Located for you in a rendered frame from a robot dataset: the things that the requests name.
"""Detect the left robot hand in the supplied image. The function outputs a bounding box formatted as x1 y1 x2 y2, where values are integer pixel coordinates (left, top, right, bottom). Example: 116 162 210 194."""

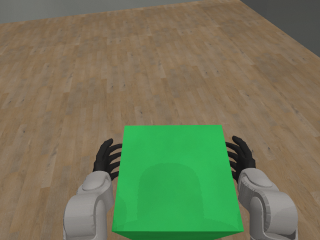
92 138 123 181

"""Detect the robot left forearm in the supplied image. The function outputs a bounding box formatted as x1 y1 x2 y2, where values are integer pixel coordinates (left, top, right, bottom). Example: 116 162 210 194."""
63 171 115 240

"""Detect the right robot hand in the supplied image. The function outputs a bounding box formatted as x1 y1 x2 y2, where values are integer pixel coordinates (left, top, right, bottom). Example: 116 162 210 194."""
225 135 256 183

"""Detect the carton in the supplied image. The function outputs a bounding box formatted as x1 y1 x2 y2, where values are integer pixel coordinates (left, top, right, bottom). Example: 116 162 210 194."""
111 125 244 240

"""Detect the robot right forearm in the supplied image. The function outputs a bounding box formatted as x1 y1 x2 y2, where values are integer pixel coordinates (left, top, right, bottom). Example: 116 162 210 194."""
237 168 298 240

